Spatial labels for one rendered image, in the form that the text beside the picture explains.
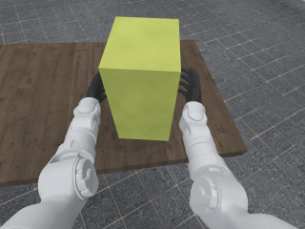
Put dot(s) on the right robot forearm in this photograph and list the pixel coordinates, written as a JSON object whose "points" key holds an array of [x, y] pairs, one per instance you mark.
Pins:
{"points": [[199, 144]]}

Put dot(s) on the robot left upper arm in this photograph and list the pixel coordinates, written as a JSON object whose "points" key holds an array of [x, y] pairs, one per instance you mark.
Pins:
{"points": [[64, 188]]}

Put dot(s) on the table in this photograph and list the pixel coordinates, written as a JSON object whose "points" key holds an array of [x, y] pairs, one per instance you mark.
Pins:
{"points": [[42, 83]]}

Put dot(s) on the right robot hand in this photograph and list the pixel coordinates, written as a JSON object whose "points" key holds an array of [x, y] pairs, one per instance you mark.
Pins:
{"points": [[193, 93]]}

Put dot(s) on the left robot forearm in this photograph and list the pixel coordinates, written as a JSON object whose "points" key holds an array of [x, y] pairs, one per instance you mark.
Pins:
{"points": [[82, 134]]}

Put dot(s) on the carton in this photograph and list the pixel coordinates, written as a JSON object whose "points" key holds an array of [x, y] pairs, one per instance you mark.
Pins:
{"points": [[140, 70]]}

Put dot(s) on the robot right upper arm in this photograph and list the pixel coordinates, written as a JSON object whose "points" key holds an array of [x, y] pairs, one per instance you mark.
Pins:
{"points": [[222, 203]]}

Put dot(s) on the left robot hand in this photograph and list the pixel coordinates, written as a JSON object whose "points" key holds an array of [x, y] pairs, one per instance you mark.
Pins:
{"points": [[96, 88]]}

